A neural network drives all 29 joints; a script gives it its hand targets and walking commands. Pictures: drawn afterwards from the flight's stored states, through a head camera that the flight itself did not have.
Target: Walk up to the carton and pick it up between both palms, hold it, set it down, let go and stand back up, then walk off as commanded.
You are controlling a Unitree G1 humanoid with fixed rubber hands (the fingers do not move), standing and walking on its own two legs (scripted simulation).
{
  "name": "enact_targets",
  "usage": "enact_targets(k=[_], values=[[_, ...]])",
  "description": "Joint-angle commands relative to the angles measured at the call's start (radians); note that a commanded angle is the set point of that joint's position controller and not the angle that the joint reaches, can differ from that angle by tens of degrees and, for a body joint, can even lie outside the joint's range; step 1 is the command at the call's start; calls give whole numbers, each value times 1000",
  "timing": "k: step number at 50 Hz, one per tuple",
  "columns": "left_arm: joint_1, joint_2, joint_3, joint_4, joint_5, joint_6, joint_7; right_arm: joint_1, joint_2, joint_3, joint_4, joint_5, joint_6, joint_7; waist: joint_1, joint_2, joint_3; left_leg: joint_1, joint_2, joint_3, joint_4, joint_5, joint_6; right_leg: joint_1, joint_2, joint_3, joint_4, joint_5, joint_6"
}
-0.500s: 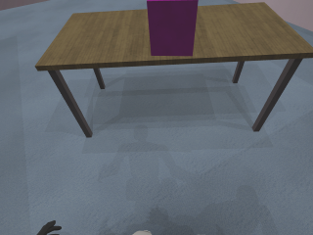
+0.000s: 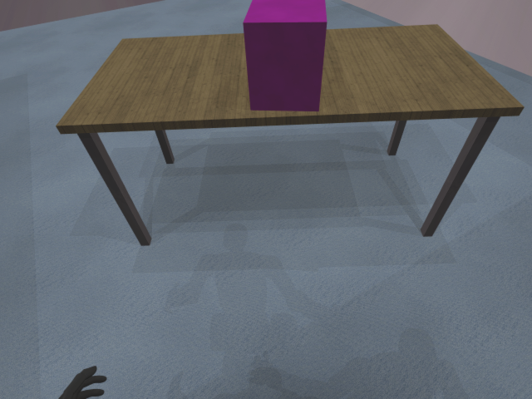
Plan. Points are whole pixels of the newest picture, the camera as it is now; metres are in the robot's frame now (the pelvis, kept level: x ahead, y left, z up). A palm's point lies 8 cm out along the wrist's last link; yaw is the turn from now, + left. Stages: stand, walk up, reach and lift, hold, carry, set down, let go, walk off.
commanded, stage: stand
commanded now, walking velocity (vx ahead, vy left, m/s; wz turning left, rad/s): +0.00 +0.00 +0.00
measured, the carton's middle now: (286, 55) +1.03 -0.02 +0.06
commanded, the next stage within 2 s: none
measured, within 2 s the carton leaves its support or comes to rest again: neither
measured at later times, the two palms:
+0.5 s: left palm out of the picture +0.12 +0.33 -0.08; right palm out of the picture +0.06 -0.33 -0.10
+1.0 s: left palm out of the picture +0.11 +0.33 -0.08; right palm out of the picture +0.05 -0.32 -0.10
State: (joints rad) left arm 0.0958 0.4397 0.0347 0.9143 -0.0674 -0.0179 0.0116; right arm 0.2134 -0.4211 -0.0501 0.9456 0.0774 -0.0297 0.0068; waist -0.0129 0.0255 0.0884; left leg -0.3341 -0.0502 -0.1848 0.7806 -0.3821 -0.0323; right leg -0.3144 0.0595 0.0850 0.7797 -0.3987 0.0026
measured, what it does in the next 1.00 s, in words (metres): stands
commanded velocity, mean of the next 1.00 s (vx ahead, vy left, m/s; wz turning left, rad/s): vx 0.00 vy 0.00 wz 0.00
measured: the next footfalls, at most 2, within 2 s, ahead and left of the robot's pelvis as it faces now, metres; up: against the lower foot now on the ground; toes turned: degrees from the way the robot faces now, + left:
none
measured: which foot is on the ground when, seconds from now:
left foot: down 0.00-1.00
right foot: down 0.00-1.00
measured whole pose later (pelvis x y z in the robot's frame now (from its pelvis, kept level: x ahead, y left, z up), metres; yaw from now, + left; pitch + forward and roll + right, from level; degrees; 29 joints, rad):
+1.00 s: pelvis -0.01 +0.00 +0.00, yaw +0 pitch -4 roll -1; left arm 0.09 0.44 0.03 0.95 -0.07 -0.02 0.01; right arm 0.21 -0.41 -0.05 0.98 0.08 -0.02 0.01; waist -0.01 0.01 0.07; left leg -0.33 -0.05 -0.18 0.74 -0.34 -0.04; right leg -0.31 0.06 0.09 0.73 -0.36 0.00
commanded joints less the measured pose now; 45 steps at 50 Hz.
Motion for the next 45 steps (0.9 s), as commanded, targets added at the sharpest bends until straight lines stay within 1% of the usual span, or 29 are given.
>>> enact_targets(k=[1, 3, 4, 5, 6, 7, 8, 9, 11, 15, 16, 18, 19, 22, 23, 24, 25, 27, 28, 30, 31, 33, 36, 37, 38, 39, 40, 42, 45], values=[[-120, 179, 23, -23, 72, -7, -7, -121, -191, 2, -27, -97, -13, -19, 14, -10, -79, 55, 93, -61, -283, 276, 83, 91, -132, 149, -276, 179, -78], [-71, 175, 27, -1, 63, -5, -15, -114, -225, -1, -11, -94, -14, -19, 33, 28, -87, 48, 110, -93, -307, 199, 88, 94, -133, 151, -285, 113, -80], [-84, 175, 24, -16, 67, -6, -11, -87, -237, -8, -1, -93, -12, -20, 16, -63, -110, 54, 108, -93, -336, 170, 86, 114, -126, 139, -293, 112, -76], [-113, 196, 25, -12, 66, -15, -9, -134, -205, 3, 0, -91, -9, -19, 23, -58, -50, 59, 106, -69, -294, 196, 87, 47, -143, 183, -326, 102, -78], [-130, 167, 19, -18, 67, -21, -6, -124, -224, -11, -12, -96, -15, -15, -2, -30, -97, 60, 111, -64, -306, 172, 89, 68, -143, 166, -317, 126, -69], [-131, 181, 26, -18, 67, -14, -5, -158, -199, 10, -8, -98, -11, -13, 15, 4, -64, 65, 110, -49, -317, 138, 86, 43, -153, 175, -320, 103, -75], [-137, 195, 23, -15, 71, -8, -7, -122, -186, 8, -16, -86, -14, -12, -3, -8, -73, 71, 104, -46, -313, 202, 83, 42, -146, 169, -318, 54, -81], [-92, 180, 29, 12, 72, -11, -4, -102, -199, 3, 5, -106, -17, -15, 23, -30, -63, 55, 98, -68, -305, 171, 94, 59, -141, 179, -325, 69, -85], [-115, 221, 33, 2, 74, -15, -7, -71, -189, 1, -6, -93, -13, -14, 9, -83, -121, 106, 83, -33, -270, 280, 78, 94, -177, 200, -330, 114, -93], [-126, 170, 32, -14, 82, -10, -1, -128, -188, -6, -18, -99, -15, -21, 3, -80, -137, 129, 94, -5, -262, 309, 74, 82, -152, 158, -331, 167, -80], [-103, 173, 29, -4, 69, -7, -4, -107, -232, -16, -8, -107, -15, -20, 7, 23, -138, 128, 95, -45, -273, 305, 81, 92, -151, 160, -313, 187, -87], [-109, 166, 22, -11, 63, -5, -11, -131, -196, -5, -12, -96, -16, -19, 25, -6, -115, 69, 108, -61, -284, 317, 83, 137, -133, 122, -304, 230, -66], [-91, 174, 26, -6, 65, -10, -9, -104, -187, 0, -18, -101, -13, -18, 18, 22, -122, 91, 93, -61, -280, 320, 90, 97, -141, 166, -299, 185, -77], [-80, 159, 22, 2, 64, -21, -8, -123, -191, 7, -7, -82, -20, -21, 13, 3, -137, 93, 123, -65, -315, 324, 85, 129, -125, 121, -276, 229, -71], [-96, 174, 28, -5, 70, -12, -7, -120, -211, 0, -7, -92, -10, -18, 37, 3, -128, 55, 100, -65, -291, 317, 85, 151, -130, 116, -299, 181, -66], [-95, 155, 24, 0, 63, -9, -9, -133, -192, 8, -10, -97, -9, -21, 29, -35, -85, 30, 98, -74, -285, 256, 91, 117, -136, 147, -316, 186, -77], [-83, 194, 28, 12, 74, -8, -9, -104, -194, -4, 2, -85, -9, -16, 12, 7, -82, 66, 85, -35, -260, 253, 77, 81, -169, 182, -352, 138, -87], [-96, 194, 38, -2, 72, -9, -10, -92, -186, 0, 7, -85, -3, -20, 15, -53, -73, 44, 85, -43, -298, 202, 85, 83, -145, 165, -363, 42, -72], [-120, 175, 27, -2, 78, -21, -9, -103, -181, 4, 6, -94, -3, -17, 17, -61, -72, 47, 81, -42, -312, 188, 89, 80, -152, 162, -360, 94, -69], [-115, 171, 27, -4, 70, -11, -1, -100, -220, -4, -6, -97, -3, -20, 20, 33, -72, 73, 87, -41, -317, 186, 95, 54, -151, 185, -343, 67, -84], [-131, 161, 28, -4, 82, -7, -4, -124, -200, 5, -11, -97, -6, -17, 3, -15, -63, 58, 102, -51, -319, 201, 86, 72, -137, 146, -334, 84, -77], [-77, 149, 30, -2, 76, -9, -12, -146, -217, 1, -9, -99, -16, -16, 27, 47, -108, 65, 118, -95, -317, 190, 98, 108, -132, 148, -334, 133, -84], [-81, 179, 24, 15, 77, -18, -11, -95, -207, -7, 8, -91, -7, -21, -7, -60, -96, 94, 82, -43, -249, 287, 77, 67, -162, 181, -348, 207, -92], [-80, 181, 17, 6, 68, -25, -13, -59, -219, -2, 22, -98, -8, -16, 9, -66, -108, 97, 88, -44, -268, 283, 82, 78, -160, 177, -331, 236, -84], [-90, 193, 23, 14, 71, -18, -5, -78, -223, 3, 13, -94, -6, -16, 5, 27, -54, 89, 91, -71, -319, 252, 84, 35, -145, 180, -330, 162, -81], [-124, 159, 14, -2, 71, -13, -7, -102, -221, 6, 8, -100, -7, -17, 2, 37, -77, 55, 109, -103, -323, 240, 99, 78, -136, 139, -310, 140, -67], [-88, 157, 19, 5, 69, -14, -6, -115, -213, 5, 3, -102, -11, -15, 41, 0, -43, 30, 108, -88, -332, 203, 106, 88, -129, 148, -330, 117, -69], [-91, 174, 26, 2, 73, -10, -8, -123, -222, 2, -12, -107, -10, -14, 27, 29, -93, 77, 98, -66, -311, 275, 91, 83, -152, 172, -336, 139, -78], [-91, 196, 38, 11, 69, -9, -11, -98, -209, 7, 0, -96, -6, -14, 28, -46, -73, 59, 93, -57, -306, 177, 79, 76, -137, 171, -357, 70, -77]])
